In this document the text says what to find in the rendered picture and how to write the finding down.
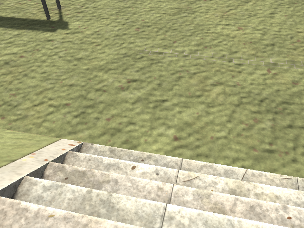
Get stairs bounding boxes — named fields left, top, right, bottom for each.
left=0, top=142, right=304, bottom=228

